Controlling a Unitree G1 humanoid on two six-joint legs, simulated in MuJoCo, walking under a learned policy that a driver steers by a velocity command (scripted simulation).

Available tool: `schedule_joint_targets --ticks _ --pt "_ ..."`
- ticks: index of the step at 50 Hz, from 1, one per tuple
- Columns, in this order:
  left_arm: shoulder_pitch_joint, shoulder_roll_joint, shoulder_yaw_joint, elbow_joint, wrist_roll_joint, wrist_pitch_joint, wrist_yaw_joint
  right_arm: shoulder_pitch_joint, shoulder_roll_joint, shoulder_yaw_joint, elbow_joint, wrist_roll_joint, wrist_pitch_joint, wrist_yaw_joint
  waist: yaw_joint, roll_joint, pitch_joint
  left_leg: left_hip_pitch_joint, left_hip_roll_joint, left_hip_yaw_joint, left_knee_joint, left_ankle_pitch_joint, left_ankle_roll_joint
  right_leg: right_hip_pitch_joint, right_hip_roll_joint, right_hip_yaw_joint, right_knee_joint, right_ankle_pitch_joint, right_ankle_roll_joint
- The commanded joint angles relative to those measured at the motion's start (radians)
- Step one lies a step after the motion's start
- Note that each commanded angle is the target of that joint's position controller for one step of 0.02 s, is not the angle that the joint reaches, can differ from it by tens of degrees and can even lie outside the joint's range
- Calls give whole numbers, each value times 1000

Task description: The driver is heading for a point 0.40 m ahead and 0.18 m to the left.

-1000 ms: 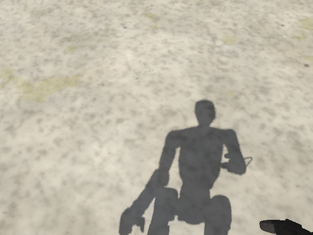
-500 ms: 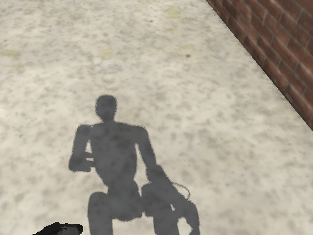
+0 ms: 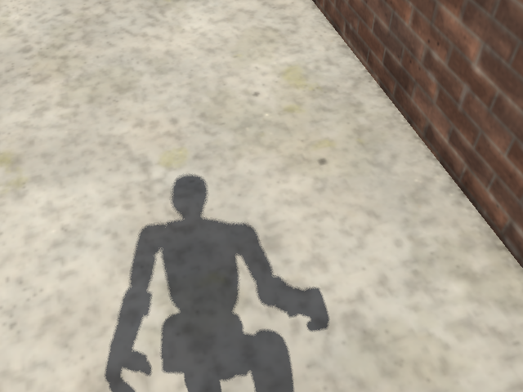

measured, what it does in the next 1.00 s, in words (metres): walks ahead, turning left: left foot, then right foot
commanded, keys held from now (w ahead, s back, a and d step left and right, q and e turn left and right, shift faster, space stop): w+q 0.34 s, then no key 0.66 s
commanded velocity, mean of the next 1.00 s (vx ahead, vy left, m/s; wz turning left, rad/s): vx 0.28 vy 0.00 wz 0.25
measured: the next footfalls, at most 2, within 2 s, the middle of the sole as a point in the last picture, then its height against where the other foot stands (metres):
left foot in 0.10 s outside the picture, level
right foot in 0.58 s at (297, 377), level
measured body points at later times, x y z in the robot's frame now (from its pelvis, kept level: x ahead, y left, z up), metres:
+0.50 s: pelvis +0.28 +0.04 +0.01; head +0.32 +0.06 +0.45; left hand +0.41 +0.31 -0.10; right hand +0.34 -0.24 -0.12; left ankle +0.19 +0.09 -0.74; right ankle +0.47 -0.07 -0.69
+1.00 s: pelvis +0.39 +0.04 +0.00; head +0.39 +0.04 +0.45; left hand +0.38 +0.29 -0.14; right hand +0.50 -0.19 -0.14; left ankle +0.34 +0.15 -0.74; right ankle +0.48 -0.02 -0.74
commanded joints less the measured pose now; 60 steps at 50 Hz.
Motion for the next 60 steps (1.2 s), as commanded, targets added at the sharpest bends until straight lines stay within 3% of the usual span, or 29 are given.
schedule_joint_targets --ticks 1,4,5,6,7,8,9,10,11,12,16,17,19,21,24,26,28,29,30,31,32,33,35,38,42,46,48,50,60 --pt "41 134 21 -9 8 -10 19 -126 -66 -9 -101 0 -24 4 8 -89 67 8 -53 35 -85 -50 47 9 -326 2 58 789 -21" --pt "13 173 25 -1 18 -5 33 67 -103 -27 -45 -3 -27 -12 -81 -135 -56 243 -152 93 -116 -189 110 46 -330 -46 363 1244 10" --pt "-9 187 28 -8 14 0 33 215 -125 -40 -2 -11 -36 -18 -154 -126 -128 427 -157 67 -192 -152 142 -28 -317 -70 570 1167 18" --pt "-35 174 19 -44 5 -6 33 372 -197 -64 30 -28 -37 -30 -223 -47 -226 677 8 -149 -220 -194 212 -239 -276 -107 875 838 31" --pt "36 85 6 -84 -10 -14 9 357 -296 -93 27 -22 -30 -35 -132 213 -286 947 275 -699 -284 -117 393 -683 -32 -92 1263 -134 86" --pt "-46 140 13 -89 16 -21 6 307 -245 -85 31 27 -25 -23 -138 41 -260 916 256 -761 -357 -116 381 -790 -74 90 1317 -175 64" --pt "-99 140 10 -119 3 -34 -2 231 -218 -79 13 28 -21 -25 -110 7 -132 780 239 -614 -384 -98 354 -821 -131 98 1266 -84 64" --pt "-119 138 7 -125 2 -40 -4 195 -165 -67 11 20 -19 -24 -85 -69 -62 666 201 -532 -414 -20 322 -795 -166 81 1193 -42 70" --pt "-129 130 6 -128 11 -29 -5 176 -142 -59 13 20 -22 -29 -57 -87 -17 575 157 -464 -429 58 295 -760 -187 75 1136 -40 84" --pt "-112 120 2 -133 22 -9 -7 165 -125 -52 17 23 -26 -33 -29 -70 -17 511 118 -407 -448 102 276 -708 -200 71 1086 -40 104" --pt "-153 88 -9 -165 29 33 -16 203 -174 -64 28 26 -46 -35 -22 -21 -13 423 49 -324 -489 142 262 -696 -214 21 909 9 160" --pt "-201 87 -10 -184 28 34 -17 216 -178 -66 29 26 -45 -36 -34 -14 1 417 37 -320 -499 126 251 -716 -217 12 849 52 171" --pt "-268 78 -15 -202 22 33 -17 239 -169 -63 37 27 -43 -36 -57 -4 18 433 11 -268 -465 337 207 -713 -204 -11 718 145 180" --pt "-302 66 -22 -210 12 29 -17 275 -163 -62 49 29 -39 -39 -84 12 -20 480 -9 -218 -402 549 148 -668 -176 -30 625 225 169" --pt "-342 71 -24 -216 1 23 -12 306 -150 -55 60 21 -28 -50 -118 36 -55 559 -7 -219 -343 600 103 -626 -137 -35 529 274 142" --pt "-324 89 -20 -207 4 15 -6 294 -148 -52 59 11 -22 -59 -109 48 -55 600 17 -250 -288 598 96 -585 -122 -16 465 239 117" --pt "-202 124 -8 -162 10 0 3 247 -162 -53 50 13 -26 -67 -46 47 -72 617 25 -283 -178 624 77 -459 -108 6 354 240 76" --pt "-116 133 -5 -135 15 -16 10 223 -162 -51 46 24 -32 -66 6 9 -99 590 -9 -263 -58 552 58 -330 -140 22 250 405 53" --pt "-19 188 2 -127 25 -30 20 239 -118 -35 11 33 -44 -63 23 -96 -218 471 -60 -231 140 204 32 -105 -345 195 315 831 6" --pt "-28 238 22 -125 4 -9 15 436 -48 -27 39 65 -32 -68 -49 -316 -368 291 -218 -144 420 -599 1 101 -594 458 374 1254 -199" --pt "-40 168 12 -134 -24 9 4 412 -134 -37 75 26 -13 -77 -34 -154 -358 251 -192 -172 482 -630 6 11 -564 495 329 1093 -212" --pt "-105 109 -6 -138 -26 11 2 340 -128 -39 81 13 -2 -73 -45 -92 -232 240 -164 -192 487 -568 -5 -107 -504 399 279 909 -180" --pt "-197 50 -30 -137 -14 18 11 258 -97 -29 73 4 20 -62 -71 -114 -107 273 -110 -177 366 -493 -29 -278 -405 262 186 694 -106" --pt "-211 74 -26 -104 -1 23 13 289 -66 -16 107 6 52 -56 -98 -172 -108 407 -114 -110 209 -450 -53 -385 -324 153 150 561 -69" --pt "-184 107 -15 -68 -1 39 12 221 -59 -4 129 8 69 -68 -68 -191 -102 445 -95 -67 -3 -404 -48 -395 -318 180 111 195 -65" --pt "-191 108 -10 -48 -11 70 15 203 -53 7 161 0 55 -71 -82 -143 -33 563 -77 -68 -261 -227 -6 -530 -289 201 82 -195 11" --pt "-155 82 -10 -38 -22 75 12 165 -111 4 157 -7 34 -75 -38 -31 27 459 40 -234 -356 -323 39 -525 -216 147 119 -166 77" --pt "-147 61 -11 -4 -19 76 6 133 -63 19 182 9 13 -71 -18 43 40 265 51 -251 -435 -417 31 -294 -185 97 195 45 77" --pt "-112 48 -15 114 -14 65 16 180 -43 24 262 15 0 -82 -35 -37 23 402 16 -184 -395 -215 24 -294 -209 109 185 137 70"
